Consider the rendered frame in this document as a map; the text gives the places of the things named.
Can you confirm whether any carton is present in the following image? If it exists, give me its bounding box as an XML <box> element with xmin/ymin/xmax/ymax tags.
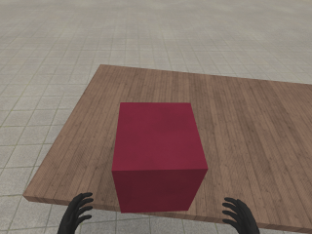
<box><xmin>111</xmin><ymin>102</ymin><xmax>209</xmax><ymax>214</ymax></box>

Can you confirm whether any right robot hand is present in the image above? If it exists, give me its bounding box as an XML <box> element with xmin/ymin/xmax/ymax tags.
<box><xmin>222</xmin><ymin>197</ymin><xmax>260</xmax><ymax>234</ymax></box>

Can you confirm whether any left robot hand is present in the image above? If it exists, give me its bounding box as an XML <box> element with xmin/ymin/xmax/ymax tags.
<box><xmin>57</xmin><ymin>192</ymin><xmax>94</xmax><ymax>234</ymax></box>

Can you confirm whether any table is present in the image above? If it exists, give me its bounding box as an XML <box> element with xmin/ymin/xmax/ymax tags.
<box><xmin>22</xmin><ymin>64</ymin><xmax>312</xmax><ymax>234</ymax></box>

